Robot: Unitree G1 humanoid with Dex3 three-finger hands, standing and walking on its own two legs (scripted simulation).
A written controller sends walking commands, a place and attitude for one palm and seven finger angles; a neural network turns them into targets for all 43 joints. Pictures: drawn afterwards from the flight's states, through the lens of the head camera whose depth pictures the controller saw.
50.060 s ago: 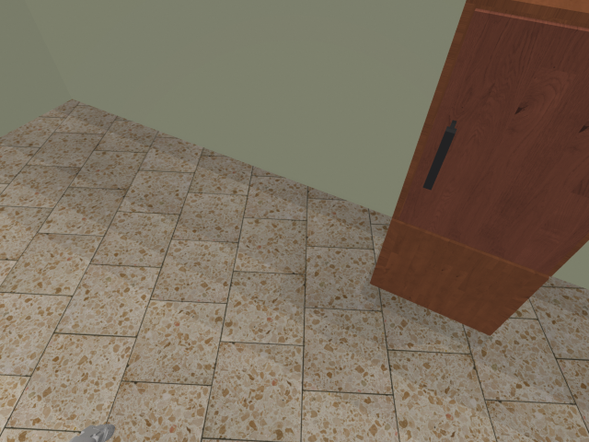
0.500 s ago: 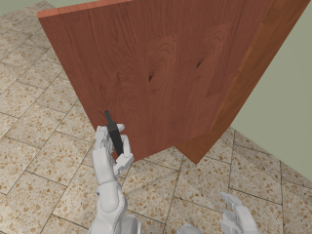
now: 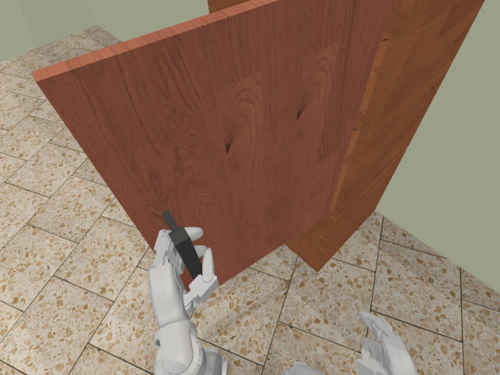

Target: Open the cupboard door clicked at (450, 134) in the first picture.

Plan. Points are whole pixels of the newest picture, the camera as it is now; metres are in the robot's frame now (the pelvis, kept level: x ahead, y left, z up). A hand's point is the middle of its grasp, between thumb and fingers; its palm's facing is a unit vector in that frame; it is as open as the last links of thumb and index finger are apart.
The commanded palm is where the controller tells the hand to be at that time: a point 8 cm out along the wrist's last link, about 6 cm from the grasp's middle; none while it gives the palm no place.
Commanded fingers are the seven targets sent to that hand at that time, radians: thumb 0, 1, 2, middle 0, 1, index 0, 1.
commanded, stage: open thumb and fingers to let go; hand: left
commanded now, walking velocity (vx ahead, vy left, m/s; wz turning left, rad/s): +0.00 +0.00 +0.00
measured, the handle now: (186, 252) +0.31 +0.12 +0.03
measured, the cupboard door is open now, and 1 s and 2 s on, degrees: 80 80 80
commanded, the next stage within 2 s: slide the hand sideways off the handle in 0.64 s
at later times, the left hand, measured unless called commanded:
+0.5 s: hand (205, 276) +0.26 +0.08 +0.04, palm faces +0.31 -0.95 -0.01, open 14.1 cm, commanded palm +0.22 +0.13 +0.03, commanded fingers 0.00 -0.50 0.30 -0.19 -0.55 -0.19 -0.55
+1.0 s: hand (193, 299) +0.23 +0.09 +0.04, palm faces -0.18 -0.98 +0.04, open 16.1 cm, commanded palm +0.21 +0.14 +0.03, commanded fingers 0.00 -0.50 0.30 -0.15 -0.30 -0.15 -0.30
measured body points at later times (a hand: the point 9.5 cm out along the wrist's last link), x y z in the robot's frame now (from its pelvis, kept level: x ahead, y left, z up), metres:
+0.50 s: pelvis -0.01 +0.01 +0.00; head +0.05 -0.01 +0.44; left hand +0.24 +0.13 +0.04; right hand +0.16 -0.21 -0.11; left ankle +0.03 +0.16 -0.64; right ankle -0.02 -0.04 -0.64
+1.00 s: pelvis -0.01 +0.05 -0.01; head +0.05 +0.04 +0.44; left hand +0.23 +0.15 +0.04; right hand +0.16 -0.17 -0.10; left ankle +0.03 +0.16 -0.64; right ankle -0.01 -0.04 -0.64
